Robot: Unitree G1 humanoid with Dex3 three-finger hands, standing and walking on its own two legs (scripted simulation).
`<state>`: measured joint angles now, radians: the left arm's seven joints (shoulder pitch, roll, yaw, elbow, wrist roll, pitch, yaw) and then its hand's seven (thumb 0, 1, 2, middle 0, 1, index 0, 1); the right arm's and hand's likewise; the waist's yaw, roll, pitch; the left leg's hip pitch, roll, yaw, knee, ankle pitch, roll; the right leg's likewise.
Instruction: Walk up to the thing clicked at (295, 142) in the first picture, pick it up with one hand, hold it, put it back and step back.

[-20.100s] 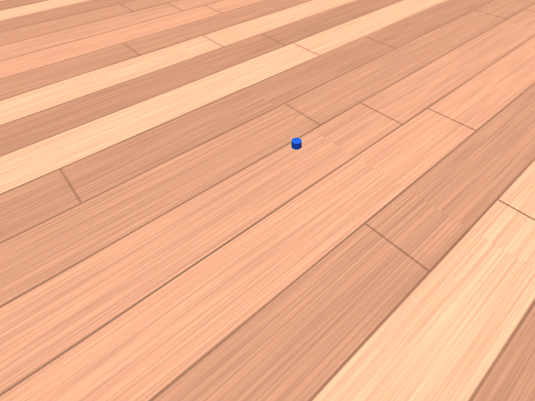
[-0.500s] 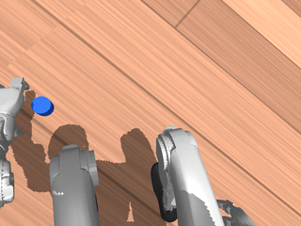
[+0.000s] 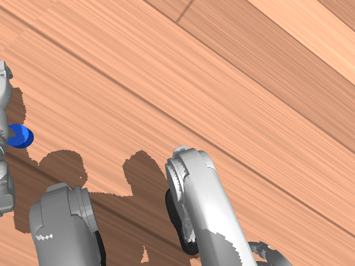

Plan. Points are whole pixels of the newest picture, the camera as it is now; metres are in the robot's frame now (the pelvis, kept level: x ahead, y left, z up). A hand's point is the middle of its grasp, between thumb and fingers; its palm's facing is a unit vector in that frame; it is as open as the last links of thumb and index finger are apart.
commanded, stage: approach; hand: left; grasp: from above
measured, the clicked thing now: (18, 136) +0.47 +0.27 -0.30
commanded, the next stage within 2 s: close in in 0.22 s
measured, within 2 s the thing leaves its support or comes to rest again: neither
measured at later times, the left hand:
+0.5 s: hand out of the picture +0.45 +0.28 -0.18, palm faces -0.43 -0.07 -0.90, open 13.5 cm
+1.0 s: hand (9, 134) +0.46 +0.27 -0.24, palm faces -0.44 -0.10 -0.89, open 14.0 cm
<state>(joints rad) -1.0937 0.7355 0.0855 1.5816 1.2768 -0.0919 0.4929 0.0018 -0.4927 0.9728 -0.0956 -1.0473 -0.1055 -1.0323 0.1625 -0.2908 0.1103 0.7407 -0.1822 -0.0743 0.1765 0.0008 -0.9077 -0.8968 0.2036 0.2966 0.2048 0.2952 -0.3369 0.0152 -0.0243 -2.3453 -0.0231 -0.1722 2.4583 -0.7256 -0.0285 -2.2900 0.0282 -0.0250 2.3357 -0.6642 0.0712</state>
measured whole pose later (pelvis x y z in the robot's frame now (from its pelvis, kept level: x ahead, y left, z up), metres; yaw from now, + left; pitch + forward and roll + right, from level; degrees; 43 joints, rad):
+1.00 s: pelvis +0.00 +0.00 -0.02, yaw -2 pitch +31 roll -12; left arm -1.02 0.86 0.13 1.69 1.32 -0.23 0.61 0.00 -0.48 0.96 -0.09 -1.01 -0.10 -1.00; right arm 0.17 -0.31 0.19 0.74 -0.26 -0.18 0.24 0.00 -0.90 -0.90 0.20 0.30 0.21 0.30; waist -0.37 -0.06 0.09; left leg -2.36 -0.03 -0.22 2.55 -0.74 -0.03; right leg -2.29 0.04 -0.06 2.38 -0.66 0.07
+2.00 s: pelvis -0.01 +0.01 -0.02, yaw -6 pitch +26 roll -16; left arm -1.09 0.97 0.10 1.83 1.31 -0.20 0.70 0.00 -0.20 0.73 -0.26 -0.96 -0.30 -0.91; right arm 0.09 -0.36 0.30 0.70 -0.30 -0.30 0.34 0.00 -0.91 -0.90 0.20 0.30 0.20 0.30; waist -0.41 -0.13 0.18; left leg -2.33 -0.02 -0.28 2.60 -0.74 -0.01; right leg -2.23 0.06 -0.11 2.37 -0.64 0.09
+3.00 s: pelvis -0.01 +0.01 -0.01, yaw -6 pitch +26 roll -16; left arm -1.10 1.01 0.06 1.81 1.27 -0.20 0.69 -0.01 0.35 0.30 -0.67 -0.59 -0.80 -0.54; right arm 0.10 -0.37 0.33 0.65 -0.29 -0.29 0.31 0.00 -0.91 -0.90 0.20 0.30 0.20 0.29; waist -0.42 -0.14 0.21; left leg -2.31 -0.02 -0.29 2.56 -0.73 -0.01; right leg -2.20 0.05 -0.13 2.32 -0.62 0.09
